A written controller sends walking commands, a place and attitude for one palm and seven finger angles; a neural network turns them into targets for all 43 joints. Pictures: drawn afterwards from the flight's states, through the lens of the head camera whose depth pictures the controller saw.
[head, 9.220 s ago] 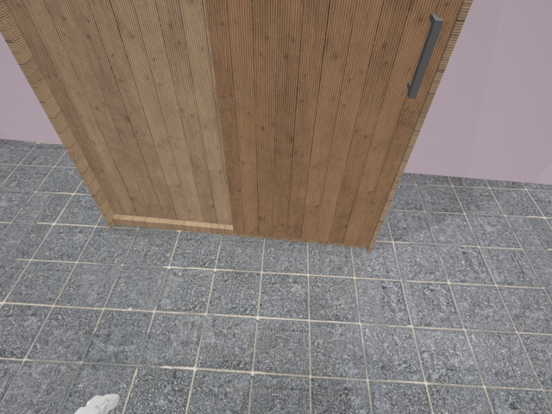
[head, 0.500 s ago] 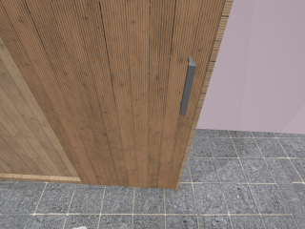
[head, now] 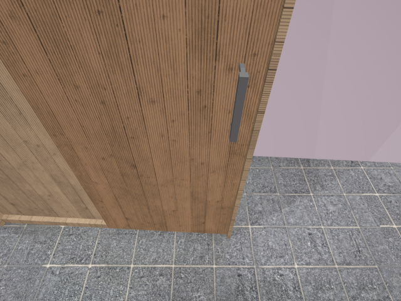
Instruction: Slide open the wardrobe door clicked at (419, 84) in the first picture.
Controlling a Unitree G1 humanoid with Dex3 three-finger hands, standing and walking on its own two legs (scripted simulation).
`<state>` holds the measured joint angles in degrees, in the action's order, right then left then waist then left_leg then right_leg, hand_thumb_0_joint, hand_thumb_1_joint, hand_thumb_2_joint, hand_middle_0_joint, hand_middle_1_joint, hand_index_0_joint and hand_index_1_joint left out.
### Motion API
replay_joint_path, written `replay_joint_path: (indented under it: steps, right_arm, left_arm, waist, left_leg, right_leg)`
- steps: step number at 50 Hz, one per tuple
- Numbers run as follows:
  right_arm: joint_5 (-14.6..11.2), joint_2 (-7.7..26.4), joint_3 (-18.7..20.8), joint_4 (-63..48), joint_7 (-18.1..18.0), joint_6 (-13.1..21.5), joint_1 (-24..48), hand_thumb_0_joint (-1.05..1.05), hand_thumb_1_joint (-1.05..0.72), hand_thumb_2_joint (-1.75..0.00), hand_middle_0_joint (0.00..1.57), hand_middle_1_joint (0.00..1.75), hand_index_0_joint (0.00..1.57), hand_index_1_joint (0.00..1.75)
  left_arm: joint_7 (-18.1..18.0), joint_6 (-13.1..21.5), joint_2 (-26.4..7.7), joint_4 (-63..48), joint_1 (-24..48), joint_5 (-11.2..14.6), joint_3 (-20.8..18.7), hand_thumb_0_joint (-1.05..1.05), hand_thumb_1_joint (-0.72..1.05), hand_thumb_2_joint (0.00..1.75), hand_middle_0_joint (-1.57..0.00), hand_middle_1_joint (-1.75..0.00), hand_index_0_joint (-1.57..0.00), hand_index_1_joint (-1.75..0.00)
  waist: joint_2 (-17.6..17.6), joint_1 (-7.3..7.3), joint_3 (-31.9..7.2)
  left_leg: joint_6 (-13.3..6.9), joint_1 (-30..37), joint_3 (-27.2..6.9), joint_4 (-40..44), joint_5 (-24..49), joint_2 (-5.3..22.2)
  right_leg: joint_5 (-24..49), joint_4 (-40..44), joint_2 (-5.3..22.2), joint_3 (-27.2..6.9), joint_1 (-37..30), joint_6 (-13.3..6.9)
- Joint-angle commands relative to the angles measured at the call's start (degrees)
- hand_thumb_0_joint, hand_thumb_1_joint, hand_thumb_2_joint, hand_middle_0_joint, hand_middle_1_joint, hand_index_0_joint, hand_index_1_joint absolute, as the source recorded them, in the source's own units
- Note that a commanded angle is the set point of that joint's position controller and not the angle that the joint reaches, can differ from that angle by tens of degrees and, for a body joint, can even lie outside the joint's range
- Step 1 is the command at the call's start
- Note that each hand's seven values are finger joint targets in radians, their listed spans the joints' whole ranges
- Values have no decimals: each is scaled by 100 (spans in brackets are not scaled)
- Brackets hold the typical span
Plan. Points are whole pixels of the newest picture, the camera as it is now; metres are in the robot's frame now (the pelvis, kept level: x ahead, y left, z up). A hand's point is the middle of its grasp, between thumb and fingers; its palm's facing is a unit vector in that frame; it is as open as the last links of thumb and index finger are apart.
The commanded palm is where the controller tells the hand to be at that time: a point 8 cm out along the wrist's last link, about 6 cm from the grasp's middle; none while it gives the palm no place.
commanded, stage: come to a stop and stand still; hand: right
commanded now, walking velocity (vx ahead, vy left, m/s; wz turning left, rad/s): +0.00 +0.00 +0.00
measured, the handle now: (237, 105) +0.52 -0.05 +0.11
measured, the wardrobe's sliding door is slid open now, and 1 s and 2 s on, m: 0.00 0.00 0.00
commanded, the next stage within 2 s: look again from close up in 0.98 s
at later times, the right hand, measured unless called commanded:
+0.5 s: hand out of the picture +0.08 -0.19 -0.17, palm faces -0.02 +0.97 -0.24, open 7.4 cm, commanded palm none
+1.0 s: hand out of the picture +0.10 -0.19 -0.16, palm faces -0.03 +0.96 -0.28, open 7.4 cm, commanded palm none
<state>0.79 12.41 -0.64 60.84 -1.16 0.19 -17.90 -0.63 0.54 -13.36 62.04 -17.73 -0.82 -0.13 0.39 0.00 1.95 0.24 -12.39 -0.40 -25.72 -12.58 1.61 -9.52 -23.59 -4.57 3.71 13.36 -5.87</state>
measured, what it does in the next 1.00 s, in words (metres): shifts its weight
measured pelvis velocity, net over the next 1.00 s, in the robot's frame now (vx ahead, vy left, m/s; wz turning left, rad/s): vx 0.04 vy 0.03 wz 0.01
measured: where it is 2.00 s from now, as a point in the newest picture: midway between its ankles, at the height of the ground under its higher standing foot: outside the picture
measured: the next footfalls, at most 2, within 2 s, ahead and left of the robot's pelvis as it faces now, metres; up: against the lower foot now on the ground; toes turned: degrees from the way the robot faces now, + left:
none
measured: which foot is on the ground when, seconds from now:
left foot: down 0.00-1.00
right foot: down 0.00-1.00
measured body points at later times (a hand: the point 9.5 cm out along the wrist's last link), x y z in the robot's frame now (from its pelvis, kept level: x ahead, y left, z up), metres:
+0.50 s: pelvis +0.03 +0.01 +0.00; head +0.04 +0.01 +0.45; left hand +0.10 +0.27 -0.14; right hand +0.08 -0.24 -0.15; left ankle +0.02 +0.14 -0.74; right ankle +0.04 -0.05 -0.74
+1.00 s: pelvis +0.04 +0.03 +0.01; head +0.05 +0.02 +0.46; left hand +0.10 +0.30 -0.14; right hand +0.10 -0.24 -0.14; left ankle +0.02 +0.14 -0.74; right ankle +0.04 -0.05 -0.74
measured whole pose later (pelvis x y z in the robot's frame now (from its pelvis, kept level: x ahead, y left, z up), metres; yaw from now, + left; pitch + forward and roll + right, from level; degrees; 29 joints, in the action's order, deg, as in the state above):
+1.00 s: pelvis +0.04 +0.03 +0.01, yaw +0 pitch -1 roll +0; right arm 0.4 15.9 -1.2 62.0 -0.9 1.1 -10.3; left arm -0.7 1.8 -15.5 64.2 -9.2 -0.6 0.9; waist -0.6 -0.2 1.6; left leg -0.2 -6.7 -0.2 -21.7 -13.9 0.0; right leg -11.5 -20.3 -3.0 3.0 7.8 -3.5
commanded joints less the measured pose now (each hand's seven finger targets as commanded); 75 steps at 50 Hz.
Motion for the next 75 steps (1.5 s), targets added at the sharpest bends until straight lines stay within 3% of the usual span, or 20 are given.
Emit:
replay_joint_path:
  steps: [1, 3, 15, 30, 33, 54, 67, 75]
  right_arm:
    - [20, 722, 109, -190, -55, 144, -80, 0, -90, -90, 20, 30, 20, 30]
    - [16, 728, 95, -153, -58, 133, -13, 0, -90, -90, 20, 30, 20, 30]
    - [16, 852, 88, -106, -75, 163, 227, 0, -90, -90, 20, 30, 20, 30]
    - [3, 1117, 126, -183, -56, 195, 550, 0, -90, -90, 20, 30, 20, 30]
    - [-11, 1152, 125, -175, -47, 179, 612, 0, -90, -90, 20, 30, 20, 30]
    - [-10, 1297, 122, -141, -26, 195, 709, 0, -90, -90, 20, 30, 20, 30]
    - [-25, 1297, 109, -101, -18, 196, 669, 0, -90, -90, 20, 30, 20, 30]
    - [-17, 1266, 99, -68, -14, 189, 626, 0, -90, -90, 20, 30, 20, 30]
  left_arm:
    - [-44, 187, -849, -330, 193, 20, -122, 0, 90, 90, -20, -30, -20, -30]
    - [-46, 190, -845, -265, 191, 19, -120, 0, 90, 90, -20, -30, -20, -30]
    - [-59, 249, -882, -198, 485, 35, -97, 0, 90, 90, -20, -30, -20, -30]
    - [-67, 251, -1075, -185, 827, 36, -96, 0, 90, 90, -20, -30, -20, -30]
    - [-67, 249, -1108, -161, 853, 30, -81, 0, 90, 90, -20, -30, -20, -30]
    - [-58, 229, -1205, -54, 943, 28, -40, 0, 90, 90, -20, -30, -20, -30]
    - [-53, 225, -1205, 11, 922, 31, -23, 0, 90, 90, -20, -30, -20, -30]
    - [-52, 199, -1178, 34, 897, 32, -12, 0, 90, 90, -20, -30, -20, -30]
  waist:
    - [-95, -36, 95]
    - [36, -13, 157]
    - [-73, -8, -115]
    - [-172, -12, -359]
    - [-16, -18, -392]
    - [-141, -26, -278]
    - [-42, -28, -276]
    - [-62, -24, -58]
  left_leg:
    - [-345, 31, -499, 401, -436, 375]
    - [-325, -40, -466, 376, -436, 357]
    - [-240, 125, -498, 442, 331, 468]
    - [-233, 378, -530, 471, 1003, 536]
    - [-237, 418, -522, 499, 826, 528]
    - [-247, 470, -572, 702, 1008, 547]
    - [-242, 467, -584, 819, 710, 560]
    - [-249, 348, -616, 920, 439, 533]
  right_leg:
    - [-1194, 1013, 1128, -1424, 258, 145]
    - [-1179, 1075, 1142, -1444, 199, 170]
    - [528, 635, 1090, -1097, -361, 207]
    - [1273, 455, 1108, -968, -675, 243]
    - [1181, 544, 1121, -994, -684, 253]
    - [1119, 634, 1146, -962, -742, 301]
    - [854, 734, 1136, -1002, -718, 330]
    - [560, 787, 1125, -1002, -593, 349]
